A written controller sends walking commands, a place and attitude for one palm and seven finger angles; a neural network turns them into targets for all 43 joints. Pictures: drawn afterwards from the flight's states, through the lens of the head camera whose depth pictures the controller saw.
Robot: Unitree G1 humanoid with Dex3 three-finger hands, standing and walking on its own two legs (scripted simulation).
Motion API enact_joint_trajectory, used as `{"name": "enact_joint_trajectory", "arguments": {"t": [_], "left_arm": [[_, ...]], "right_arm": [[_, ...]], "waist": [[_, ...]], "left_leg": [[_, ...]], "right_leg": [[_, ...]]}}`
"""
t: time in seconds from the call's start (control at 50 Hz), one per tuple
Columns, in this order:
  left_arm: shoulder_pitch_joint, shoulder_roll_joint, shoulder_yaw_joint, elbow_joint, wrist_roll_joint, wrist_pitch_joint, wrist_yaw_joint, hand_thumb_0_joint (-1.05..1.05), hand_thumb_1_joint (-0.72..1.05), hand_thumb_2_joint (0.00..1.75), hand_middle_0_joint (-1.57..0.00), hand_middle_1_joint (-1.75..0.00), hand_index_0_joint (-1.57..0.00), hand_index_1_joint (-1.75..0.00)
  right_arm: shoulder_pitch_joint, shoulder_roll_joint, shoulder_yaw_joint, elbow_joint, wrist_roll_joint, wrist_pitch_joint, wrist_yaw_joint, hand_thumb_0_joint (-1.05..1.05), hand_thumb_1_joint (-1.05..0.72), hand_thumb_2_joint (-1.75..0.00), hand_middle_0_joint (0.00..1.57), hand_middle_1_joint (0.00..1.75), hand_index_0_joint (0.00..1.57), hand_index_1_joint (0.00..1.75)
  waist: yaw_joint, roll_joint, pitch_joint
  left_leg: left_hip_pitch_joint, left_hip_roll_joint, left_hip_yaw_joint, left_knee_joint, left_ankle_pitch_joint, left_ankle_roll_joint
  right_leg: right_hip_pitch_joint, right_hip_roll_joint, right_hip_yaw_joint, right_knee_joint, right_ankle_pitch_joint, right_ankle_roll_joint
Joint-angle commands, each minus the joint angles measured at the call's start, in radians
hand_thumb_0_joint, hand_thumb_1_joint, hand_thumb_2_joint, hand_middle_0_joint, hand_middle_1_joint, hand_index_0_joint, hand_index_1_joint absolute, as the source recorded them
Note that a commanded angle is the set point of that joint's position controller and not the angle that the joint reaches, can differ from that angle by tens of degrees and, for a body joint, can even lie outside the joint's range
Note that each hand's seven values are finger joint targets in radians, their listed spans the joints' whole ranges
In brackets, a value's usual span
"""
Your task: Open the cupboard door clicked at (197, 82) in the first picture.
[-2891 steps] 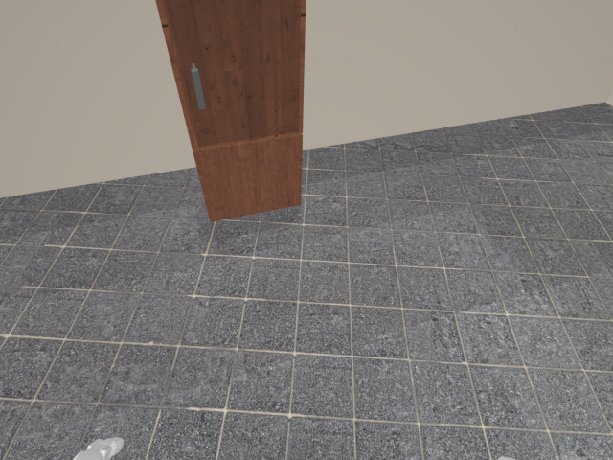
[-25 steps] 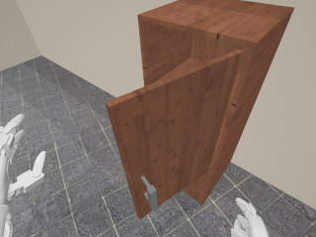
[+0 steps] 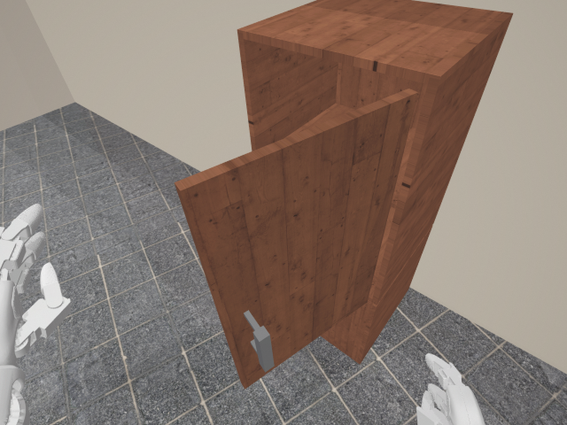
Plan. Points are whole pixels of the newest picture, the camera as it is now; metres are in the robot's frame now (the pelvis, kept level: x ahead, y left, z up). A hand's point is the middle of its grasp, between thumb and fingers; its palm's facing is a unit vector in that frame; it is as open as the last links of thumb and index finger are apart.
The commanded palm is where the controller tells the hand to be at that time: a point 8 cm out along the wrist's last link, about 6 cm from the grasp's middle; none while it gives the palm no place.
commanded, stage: step back with the hand held close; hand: left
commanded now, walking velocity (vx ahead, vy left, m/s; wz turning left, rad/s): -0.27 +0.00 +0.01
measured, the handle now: (258, 341) +0.29 +0.09 -0.11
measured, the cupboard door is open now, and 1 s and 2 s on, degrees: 74 74 74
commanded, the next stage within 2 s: stop stepping back and stand still in 1.16 s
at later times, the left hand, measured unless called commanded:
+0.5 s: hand (22, 333) +0.15 +0.29 +0.16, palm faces +0.37 -0.78 -0.51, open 7.4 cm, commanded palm +0.09 +0.33 +0.17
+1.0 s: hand out of the picture +0.04 +0.32 +0.14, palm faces +0.48 -0.75 -0.45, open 7.4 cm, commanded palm -0.02 +0.35 +0.17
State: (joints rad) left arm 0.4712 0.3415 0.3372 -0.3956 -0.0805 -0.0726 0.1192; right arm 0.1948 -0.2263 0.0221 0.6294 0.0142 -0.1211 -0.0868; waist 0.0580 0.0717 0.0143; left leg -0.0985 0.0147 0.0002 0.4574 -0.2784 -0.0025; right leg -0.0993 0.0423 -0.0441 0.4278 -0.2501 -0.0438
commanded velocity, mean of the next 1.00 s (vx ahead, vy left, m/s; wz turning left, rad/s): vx -0.30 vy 0.00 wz -0.02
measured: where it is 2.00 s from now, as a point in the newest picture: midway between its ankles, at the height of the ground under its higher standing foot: outside the picture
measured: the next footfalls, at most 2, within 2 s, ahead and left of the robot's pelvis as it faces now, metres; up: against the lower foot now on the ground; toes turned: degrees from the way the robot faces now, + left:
right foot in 1.46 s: -0.37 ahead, -0.07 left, +0.00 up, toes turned -4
left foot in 1.64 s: -0.19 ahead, +0.12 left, +0.00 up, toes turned +0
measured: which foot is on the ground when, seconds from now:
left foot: down 0.00-1.00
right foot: down 0.00-1.00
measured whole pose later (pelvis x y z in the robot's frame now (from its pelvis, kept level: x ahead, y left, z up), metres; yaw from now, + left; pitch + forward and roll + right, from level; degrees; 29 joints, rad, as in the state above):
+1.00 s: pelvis -0.13 +0.04 -0.01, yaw +5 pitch +0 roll -2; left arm 0.56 0.40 0.41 -0.52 -0.03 -0.21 0.15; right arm 0.17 -0.21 -0.01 0.62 0.00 -0.06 -0.05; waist 0.01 -0.01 0.04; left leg -0.44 -0.01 0.01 0.68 -0.30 0.00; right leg -0.34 0.07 0.07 0.54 -0.21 0.01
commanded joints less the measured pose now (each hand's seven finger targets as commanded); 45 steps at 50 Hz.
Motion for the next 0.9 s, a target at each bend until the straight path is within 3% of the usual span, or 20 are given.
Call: {"name": "enact_joint_trajectory", "arguments": {"t": [0.0,0.02,0.04,0.1,0.16,0.2,0.24,0.26,0.38,0.46,0.52,0.6,0.64,0.68,0.72,0.76,0.8,0.82,0.86,0.88], "left_arm": [[-0.228,0.307,0.231,-0.22,0.019,-0.107,0.019,0.0,0.9,0.9,-0.2,-0.3,-0.2,-0.3],[-0.125,0.239,0.181,-0.134,0.022,-0.112,0.011,0.0,0.9,0.9,-0.2,-0.3,-0.2,-0.3],[-0.084,0.221,0.157,-0.125,0.026,-0.109,0.008,0.0,0.9,0.9,-0.2,-0.3,-0.2,-0.3],[-0.032,0.207,0.14,-0.187,0.029,-0.132,0.009,0.0,0.9,0.9,-0.2,-0.3,-0.2,-0.3],[0.019,0.237,0.171,-0.251,0.028,-0.136,0.021,0.0,0.9,0.9,-0.2,-0.3,-0.2,-0.3],[0.052,0.258,0.199,-0.282,0.026,-0.135,0.029,0.0,0.9,0.9,-0.2,-0.3,-0.2,-0.3],[0.068,0.27,0.216,-0.297,0.023,-0.134,0.034,0.0,0.9,0.9,-0.2,-0.3,-0.2,-0.3],[0.074,0.28,0.227,-0.289,0.022,-0.132,0.037,0.0,0.9,0.9,-0.2,-0.3,-0.2,-0.3],[0.111,0.26,0.22,-0.264,0.023,-0.131,0.044,0.0,0.9,0.9,-0.2,-0.3,-0.2,-0.3],[0.087,0.253,0.21,-0.264,0.035,-0.137,0.046,0.0,0.9,0.9,-0.2,-0.3,-0.2,-0.3],[0.061,0.242,0.199,-0.263,0.049,-0.149,0.049,0.0,0.9,0.9,-0.2,-0.3,-0.2,-0.3],[0.01,0.25,0.205,-0.3,0.068,-0.171,0.055,0.0,0.9,0.9,-0.2,-0.3,-0.2,-0.3],[-0.007,0.252,0.213,-0.325,0.076,-0.182,0.058,0.0,0.9,0.9,-0.2,-0.3,-0.2,-0.3],[-0.021,0.257,0.228,-0.36,0.084,-0.19,0.059,0.0,0.9,0.9,-0.2,-0.3,-0.2,-0.3],[-0.003,0.262,0.241,-0.366,0.084,-0.197,0.056,0.0,0.9,0.9,-0.2,-0.3,-0.2,-0.3],[0.04,0.269,0.275,-0.318,0.088,-0.204,0.048,0.0,0.9,0.9,-0.2,-0.3,-0.2,-0.3],[0.063,0.248,0.257,-0.299,0.073,-0.206,0.041,0.0,0.9,0.9,-0.2,-0.3,-0.2,-0.3],[0.062,0.244,0.244,-0.302,0.062,-0.207,0.038,0.0,0.9,0.9,-0.2,-0.3,-0.2,-0.3],[0.057,0.252,0.213,-0.291,0.04,-0.213,0.045,0.0,0.9,0.9,-0.2,-0.3,-0.2,-0.3],[0.032,0.249,0.189,-0.298,0.04,-0.206,0.049,0.0,0.9,0.9,-0.2,-0.3,-0.2,-0.3]], "right_arm": [[-0.114,-0.127,-0.043,-0.187,0.002,-0.03,-0.002,0.0,-0.9,-0.9,0.2,0.3,0.2,0.3],[-0.113,-0.115,-0.047,-0.163,-0.005,-0.013,0.0,0.0,-0.9,-0.9,0.2,0.3,0.2,0.3],[-0.122,-0.115,-0.048,-0.164,-0.008,0.001,0.005,0.0,-0.9,-0.9,0.2,0.3,0.2,0.3],[-0.119,-0.124,-0.053,-0.18,-0.01,0.02,0.007,0.0,-0.9,-0.9,0.2,0.3,0.2,0.3],[-0.125,-0.129,-0.06,-0.198,-0.009,0.038,0.0,0.0,-0.9,-0.9,0.2,0.3,0.2,0.3],[-0.124,-0.123,-0.066,-0.212,-0.006,0.053,-0.001,0.0,-0.9,-0.9,0.2,0.3,0.2,0.3],[-0.123,-0.118,-0.071,-0.224,-0.002,0.064,-0.004,0.0,-0.9,-0.9,0.2,0.3,0.2,0.3],[-0.128,-0.121,-0.073,-0.222,-0.002,0.07,-0.008,0.0,-0.9,-0.9,0.2,0.3,0.2,0.3],[-0.128,-0.123,-0.076,-0.233,0.0,0.08,-0.01,0.0,-0.9,-0.9,0.2,0.3,0.2,0.3],[-0.125,-0.139,-0.076,-0.234,-0.002,0.074,-0.009,0.0,-0.9,-0.9,0.2,0.3,0.2,0.3],[-0.112,-0.141,-0.073,-0.24,-0.002,0.063,-0.007,0.0,-0.9,-0.9,0.2,0.3,0.2,0.3],[-0.094,-0.151,-0.072,-0.242,-0.01,0.042,-0.008,0.0,-0.9,-0.9,0.2,0.3,0.2,0.3],[-0.093,-0.154,-0.072,-0.243,-0.012,0.03,-0.01,0.0,-0.9,-0.9,0.2,0.3,0.2,0.3],[-0.098,-0.148,-0.072,-0.245,-0.012,0.015,-0.011,0.0,-0.9,-0.9,0.2,0.3,0.2,0.3],[-0.095,-0.138,-0.075,-0.245,-0.015,0.001,-0.007,0.0,-0.9,-0.9,0.2,0.3,0.2,0.3],[-0.101,-0.147,-0.082,-0.239,-0.019,-0.009,-0.002,0.0,-0.9,-0.9,0.2,0.3,0.2,0.3],[-0.087,-0.136,-0.081,-0.227,-0.019,-0.009,0.007,0.0,-0.9,-0.9,0.2,0.3,0.2,0.3],[-0.079,-0.131,-0.084,-0.22,-0.017,-0.011,0.014,0.0,-0.9,-0.9,0.2,0.3,0.2,0.3],[-0.06,-0.11,-0.083,-0.177,-0.018,-0.004,0.03,0.0,-0.9,-0.9,0.2,0.3,0.2,0.3],[-0.056,-0.103,-0.087,-0.168,-0.014,0.0,0.032,0.0,-0.9,-0.9,0.2,0.3,0.2,0.3]], "waist": [[-0.042,-0.076,0.033],[-0.049,-0.123,0.012],[-0.049,-0.129,0.011],[-0.052,-0.027,-0.069],[-0.047,0.015,-0.152],[-0.046,-0.01,-0.206],[-0.048,-0.048,-0.222],[-0.047,-0.033,-0.214],[-0.049,-0.005,-0.156],[-0.052,0.005,-0.1],[-0.061,-0.025,-0.047],[-0.065,0.001,-0.035],[-0.064,0.053,-0.044],[-0.053,0.13,-0.075],[-0.049,0.137,-0.108],[-0.047,0.13,-0.09],[-0.06,-0.004,-0.041],[-0.071,-0.073,-0.039],[-0.085,-0.173,-0.101],[-0.086,-0.22,-0.138]], "left_leg": [[-0.079,0.003,-0.012,-0.015,0.091,0.049],[-0.061,-0.002,-0.015,0.021,0.086,0.048],[-0.056,-0.004,-0.014,0.028,0.095,0.046],[-0.051,0.014,-0.021,-0.023,0.191,0.037],[-0.054,0.035,-0.029,-0.051,0.344,0.035],[-0.056,0.046,-0.029,-0.039,0.426,0.034],[-0.079,0.047,-0.026,-0.029,0.431,0.031],[-0.098,0.047,-0.031,-0.032,0.438,0.029],[-0.221,0.064,-0.052,-0.075,0.275,0.041],[-0.374,0.07,-0.075,-0.118,0.011,0.064],[-0.478,0.065,-0.085,-0.128,-0.224,0.079],[-0.549,0.081,-0.124,-0.139,-0.356,0.096],[-0.611,0.112,-0.162,-0.194,-0.42,0.109],[-0.688,0.163,-0.23,-0.278,-0.461,0.128],[-0.673,0.18,-0.223,-0.251,-0.414,0.135],[-0.754,0.195,-0.211,-0.234,-0.492,0.151],[-0.662,0.115,-0.137,-0.099,-0.373,0.114],[-0.518,0.057,-0.082,0.014,-0.272,0.075],[-0.215,-0.014,0.003,0.23,-0.048,0.003],[-0.174,-0.033,0.007,0.306,-0.035,-0.008]], "right_leg": [[-0.123,-0.108,0.168,-0.185,0.132,0.037],[-0.137,-0.138,0.178,-0.203,0.125,0.03],[-0.145,-0.148,0.181,-0.208,0.135,0.028],[-0.085,-0.138,0.122,-0.132,0.236,0.026],[-0.009,-0.11,0.072,-0.05,0.368,0.038],[0.025,-0.098,0.073,-0.008,0.453,0.042],[0.039,-0.098,0.077,0.008,0.495,0.044],[0.045,-0.103,0.074,0.019,0.511,0.041],[0.027,-0.079,0.084,0.037,0.371,0.049],[0.049,-0.069,0.099,0.029,0.212,0.054],[0.028,-0.068,0.127,0.003,0.041,0.054],[0.019,-0.055,0.127,0.017,-0.116,0.056],[0.068,-0.024,0.099,0.105,-0.094,0.064],[0.18,0.027,0.057,0.276,0.055,0.072],[0.194,0.035,0.061,0.325,0.122,0.07],[0.239,0.046,0.09,0.336,0.065,0.072],[0.091,-0.002,0.186,0.178,0.096,0.037],[-0.076,-0.062,0.274,0.059,0.098,0.003],[-0.327,-0.21,0.4,-0.109,0.185,-0.061],[-0.333,-0.253,0.41,-0.126,0.219,-0.079]]}}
